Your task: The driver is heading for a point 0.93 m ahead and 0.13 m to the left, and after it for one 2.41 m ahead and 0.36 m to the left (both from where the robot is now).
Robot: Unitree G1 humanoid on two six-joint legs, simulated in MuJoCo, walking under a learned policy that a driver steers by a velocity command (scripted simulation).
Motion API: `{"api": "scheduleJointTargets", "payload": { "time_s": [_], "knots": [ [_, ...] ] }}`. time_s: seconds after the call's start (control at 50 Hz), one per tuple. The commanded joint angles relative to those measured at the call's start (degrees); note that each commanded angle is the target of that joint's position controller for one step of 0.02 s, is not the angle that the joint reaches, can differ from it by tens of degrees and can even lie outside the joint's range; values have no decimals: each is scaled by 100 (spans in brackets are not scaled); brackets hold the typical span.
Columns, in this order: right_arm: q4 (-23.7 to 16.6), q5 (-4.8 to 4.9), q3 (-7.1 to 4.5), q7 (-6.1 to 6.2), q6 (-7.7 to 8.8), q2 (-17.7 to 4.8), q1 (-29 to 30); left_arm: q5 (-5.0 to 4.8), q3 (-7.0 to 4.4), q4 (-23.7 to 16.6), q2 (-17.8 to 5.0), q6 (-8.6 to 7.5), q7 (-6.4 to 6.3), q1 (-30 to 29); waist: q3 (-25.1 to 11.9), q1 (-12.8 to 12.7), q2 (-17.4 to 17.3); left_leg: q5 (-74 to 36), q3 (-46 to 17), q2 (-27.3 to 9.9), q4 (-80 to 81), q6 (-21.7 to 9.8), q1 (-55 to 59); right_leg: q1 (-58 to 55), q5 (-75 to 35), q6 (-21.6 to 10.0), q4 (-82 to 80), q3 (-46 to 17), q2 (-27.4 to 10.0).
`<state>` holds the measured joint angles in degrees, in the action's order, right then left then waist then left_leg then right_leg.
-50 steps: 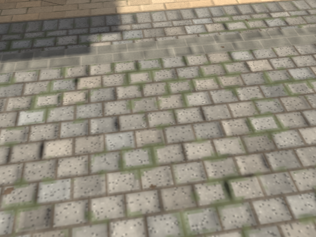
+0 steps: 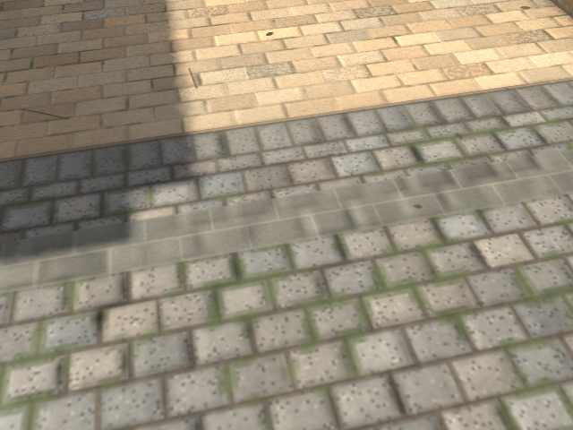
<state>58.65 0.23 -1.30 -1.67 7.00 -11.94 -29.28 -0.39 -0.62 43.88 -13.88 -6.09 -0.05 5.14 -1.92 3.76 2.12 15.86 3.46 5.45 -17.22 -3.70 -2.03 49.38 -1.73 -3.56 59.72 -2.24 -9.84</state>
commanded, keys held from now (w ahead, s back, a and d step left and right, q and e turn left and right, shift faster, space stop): w+shift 0.28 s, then w+q+shift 0.50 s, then q+shift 0.12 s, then e+shift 0.10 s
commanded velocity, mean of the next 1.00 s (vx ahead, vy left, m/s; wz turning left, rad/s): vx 0.92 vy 0.00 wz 0.45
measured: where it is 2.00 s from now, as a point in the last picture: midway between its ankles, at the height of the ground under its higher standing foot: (222, 250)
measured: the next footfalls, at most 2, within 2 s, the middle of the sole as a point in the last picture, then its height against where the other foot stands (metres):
right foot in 0.20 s outside the picture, level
left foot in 0.72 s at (246, 318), level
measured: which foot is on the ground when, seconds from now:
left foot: down 0.00-0.22, up 0.24-0.70, down 0.72-1.00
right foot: up 0.00-0.18, down 0.20-0.72, up 0.74-1.00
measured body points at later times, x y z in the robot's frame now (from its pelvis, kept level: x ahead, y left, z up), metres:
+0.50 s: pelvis +0.46 -0.05 +0.00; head +0.45 -0.04 +0.45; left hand +0.40 +0.20 -0.14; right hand +0.65 -0.29 -0.10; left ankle +0.59 +0.14 -0.64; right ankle +0.40 -0.13 -0.74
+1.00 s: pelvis +0.87 +0.06 +0.00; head +0.89 +0.09 +0.45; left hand +1.01 +0.38 -0.04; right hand +1.03 -0.16 -0.12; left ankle +0.83 +0.08 -0.74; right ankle +1.13 -0.02 -0.67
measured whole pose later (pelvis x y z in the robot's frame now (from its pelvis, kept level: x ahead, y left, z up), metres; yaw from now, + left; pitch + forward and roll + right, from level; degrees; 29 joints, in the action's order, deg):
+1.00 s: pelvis +0.87 +0.06 +0.00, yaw +31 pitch +1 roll -1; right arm 44.2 1.1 -3.1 1.0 2.7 -12.9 -21.7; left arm 1.5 -1.1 32.4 -14.6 -8.4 -0.2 -2.6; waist 3.2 4.1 1.8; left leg 14.0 -8.4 11.3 -25.4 -8.4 -10.6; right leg 40.3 -1.1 2.4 43.6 -7.9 -3.8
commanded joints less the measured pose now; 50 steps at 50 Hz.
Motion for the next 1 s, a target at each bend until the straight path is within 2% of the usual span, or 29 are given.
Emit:
{"api": "scheduleJointTargets", "payload": {
  "time_s": [0.02, 0.1, 0.14, 0.18, 0.2, 0.22, 0.24, 0.26, 0.28, 0.3, 0.32, 0.34, 0.38, 0.44, 0.5, 0.58, 0.62, 0.66, 0.7, 0.72, 0.74, 0.76, 0.78, 0.8, 0.82, 0.84, 0.88, 0.94, 1.0],
  "knots": [
    [-508, 86, -68, 133, 182, -763, 366, -23, 11, -385, -163, -116, 82, -538, 977, -171, -147, -946, -709, -1286, 1471, -800, -1489, -997, -1335, 86, -1485, 307, 146],
    [-383, 110, -85, 214, 9, -963, -138, -144, 10, -728, -200, -202, 304, -1378, 1273, 62, -215, -1577, -541, -1666, 1454, -707, 137, -856, -1179, 13, -2949, 403, 455],
    [-401, 16, -119, 221, -110, -1114, -106, -157, -74, -830, -390, -225, 380, -1265, 1018, -154, -493, -3656, -471, -1857, 838, -611, 959, -1097, -490, -151, -3131, 597, 783],
    [-397, -213, -174, 214, -252, -1312, 19, -244, -281, -669, -840, -157, 316, -103, 91, -882, -1073, -6485, -407, -1923, -728, -512, 1530, -2260, 411, -419, -2765, 787, 1198],
    [-482, -268, -159, 213, -320, -1295, 334, -266, -415, -317, -1111, -90, 240, 1266, -604, -1606, -1197, -6799, -206, -1758, -2355, -365, 823, -3943, 503, -590, -2692, 751, 1187],
    [-731, -335, -29, 216, -271, -905, 342, -163, -519, 24, -1636, 7, 127, 2572, -1658, -1830, -330, -4744, -249, -1392, -4577, -318, -1000, -6255, 1543, -783, -2254, -878, -35],
    [-665, 9, 235, 49, -29, 181, -673, -63, -563, 151, -1699, -55, 222, 2790, -2780, -1052, 2119, 557, -937, -66, -6809, -11, -3283, -8188, 4407, -1896, -3722, -4401, -1240],
    [-722, 278, 71, 45, 168, -637, -88, 11, -431, 279, -1017, -74, 207, 2704, -2272, -1306, 1462, 658, -1477, -417, -7036, -354, -3960, -7959, 4894, -1464, -4574, -4910, -999],
    [-1055, 452, 0, 55, 232, -916, 891, 67, -352, 270, -705, -90, 191, 2333, -1193, -1272, 938, 530, -1256, -669, -7046, -452, -4303, -7112, 3936, -1214, -4476, -3729, -857],
    [-1233, 383, 52, 87, 241, -755, 1342, 140, -322, 263, -614, -146, 241, 1862, -587, -1012, -271, 263, -1209, -898, -6685, -454, -4148, -5981, 2883, -1077, -4603, -2946, -720],
    [-1250, 280, 13, 106, 176, -664, 1441, 186, -283, 250, -441, -219, 275, 1466, -291, -708, -547, -62, -1239, -1145, -6230, -428, -3858, -5130, 2358, -980, -4665, -2298, -522],
    [-1208, 270, -1, 79, 45, -572, 1165, 241, -240, 282, -298, -250, 286, 1215, -139, -405, -338, -250, -1311, -1341, -6072, -378, -3505, -4530, 2135, -914, -4771, -1869, -422],
    [-1122, 291, -29, 88, -194, -431, 910, 94, -230, 411, -218, -253, 309, 1032, 198, -179, -65, -316, -1283, -1515, -5777, -255, -3396, -3927, 1734, -767, -5064, -1072, -302],
    [-1299, 239, -40, 125, -345, -422, 1408, 117, -284, 570, -434, -279, 236, 1141, 751, -246, -82, -1106, -1272, -1548, -5338, -121, -4060, -3623, 651, -499, -5321, -31, -160],
    [-1552, 188, -62, 94, -294, -482, 2022, 182, -270, 614, -520, -310, 100, 1312, 967, -412, -64, -2264, -886, -1344, -4231, -53, -4231, -3659, 17, -278, -5507, 811, 76],
    [-1888, 181, -48, -123, -175, -425, 2845, 161, -244, 715, -708, -256, -54, 1804, 1173, -703, -299, -3106, -243, -1087, -2920, -255, -4330, -4591, -897, 107, -5481, 1400, -3],
    [-2069, 194, -98, -270, -120, -524, 3003, 167, -267, 652, -944, -159, -135, 1783, 1050, -590, -117, -2887, 278, -744, -2324, -413, -3924, -5148, -2800, 349, -5074, 1674, -36],
    [-2137, 256, -243, -344, -142, -808, 2633, 198, -350, 535, -1297, 1, -282, 1749, 541, -209, 373, -2240, 794, -247, -2399, -506, -3107, -5651, -5541, 410, -4057, 1751, -199],
    [-1700, 255, -548, -277, -327, -1417, 542, 209, -449, 259, -1577, 156, -338, 1064, -417, 958, 821, -1263, 617, -62, -2802, -810, -931, -5185, -7031, 236, -1706, 1573, -416],
    [-1344, 226, -737, -146, -427, -1760, -841, 116, -462, 76, -1533, 121, -254, 529, -806, 1641, 447, -1459, -12, -251, -2112, -1035, 850, -4098, -5626, 212, 447, 1553, 4],
    [-1201, 143, -757, -65, -546, -1883, -695, 170, -167, -214, -316, -163, -69, 429, -201, 954, -2267, -1831, -1389, -786, -1989, -1456, 1726, -1692, 2585, 409, 3410, 1215, 1495],
    [-1561, -111, -508, -102, -352, -1480, -8, -151, 33, -638, 77, -494, 110, 1432, -1474, -96, -2506, 1323, -5022, -1837, -778, -2683, 2720, 48, 3439, 232, 4359, -541, 1651],
    [-1665, -84, -483, -94, -267, -1020, -136, -214, -43, -816, -525, -663, 151, 562, -1219, 407, -1291, 2175, -5449, -1840, 250, -2241, 2346, 132, 2818, -151, 3744, -798, 1352],
    [-1651, -101, -443, -141, -155, -938, 99, -254, -95, -1012, -580, -680, 130, 151, -279, 35, -162, 1388, -5110, -1740, 511, -1924, 1294, 81, 2493, -233, 3029, -680, 1212],
    [-1825, -53, -429, -178, -72, -941, 717, -113, -105, -965, -558, -613, 72, 334, -72, -450, 456, 306, -4680, -1656, 346, -1841, 384, -347, 2292, -132, 2470, -737, 955],
    [-2005, -31, -455, -153, -60, -1066, 1215, 29, -144, -918, -629, -515, 42, 510, 125, -716, 541, -996, -4212, -1410, 241, -1818, -506, -863, 2312, 88, 2135, -742, 866],
    [-2183, 60, -456, -22, -130, -1098, 1592, 125, -268, -939, -898, -297, -5, 638, 315, -947, 519, -2767, -3144, -1024, 241, -1600, -1506, -1515, 2325, 463, 1159, -570, 617],
    [-2026, 100, -433, 289, -281, -1036, 1440, 268, -133, -1215, -414, -189, -66, -84, 330, -611, 137, -4626, -1514, -222, -243, -1044, -2431, -2311, 867, 706, -1071, 257, 897],
    [-1618, 103, -346, 441, -442, -757, 419, 149, -67, -1190, -158, -187, 24, -472, -264, 126, -511, -3511, -1243, -180, -475, -476, -1799, -2859, -1551, 649, -2527, 487, 1254]
  ]
}}
Velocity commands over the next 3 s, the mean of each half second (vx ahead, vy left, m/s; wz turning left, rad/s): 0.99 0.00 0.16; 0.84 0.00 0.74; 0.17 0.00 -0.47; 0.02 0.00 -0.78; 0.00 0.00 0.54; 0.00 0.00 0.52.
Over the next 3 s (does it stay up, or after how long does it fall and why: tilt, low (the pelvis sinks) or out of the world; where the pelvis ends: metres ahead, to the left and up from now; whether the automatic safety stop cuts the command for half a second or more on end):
stays up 1.17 0.20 -0.01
